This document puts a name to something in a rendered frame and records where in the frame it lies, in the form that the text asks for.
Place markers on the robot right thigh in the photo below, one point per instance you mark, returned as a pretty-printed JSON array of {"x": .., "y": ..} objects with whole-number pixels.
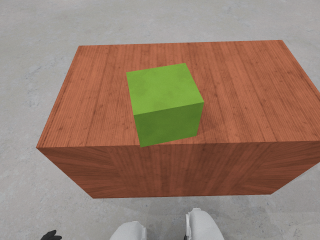
[{"x": 199, "y": 225}]

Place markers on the pedestal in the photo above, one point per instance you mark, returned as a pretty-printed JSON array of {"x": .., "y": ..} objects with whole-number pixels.
[{"x": 259, "y": 128}]

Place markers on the robot left thigh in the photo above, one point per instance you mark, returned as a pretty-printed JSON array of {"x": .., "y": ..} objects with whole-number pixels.
[{"x": 130, "y": 231}]

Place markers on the carton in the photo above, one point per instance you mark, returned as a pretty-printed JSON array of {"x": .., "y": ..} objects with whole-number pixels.
[{"x": 166, "y": 103}]

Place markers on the robot left hand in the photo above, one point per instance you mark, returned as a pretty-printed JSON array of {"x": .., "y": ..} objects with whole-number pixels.
[{"x": 51, "y": 236}]

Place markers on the robot thigh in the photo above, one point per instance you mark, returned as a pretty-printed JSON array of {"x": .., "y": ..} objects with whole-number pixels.
[
  {"x": 199, "y": 225},
  {"x": 130, "y": 231}
]

